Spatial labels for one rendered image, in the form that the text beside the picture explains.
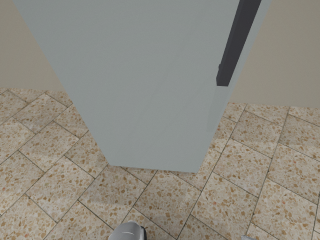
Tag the handle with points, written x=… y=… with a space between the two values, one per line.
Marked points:
x=243 y=20

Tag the left robot shin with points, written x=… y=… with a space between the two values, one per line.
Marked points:
x=132 y=221

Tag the robot left thigh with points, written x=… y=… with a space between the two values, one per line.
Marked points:
x=127 y=231

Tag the fridge door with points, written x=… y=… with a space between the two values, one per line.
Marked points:
x=142 y=73

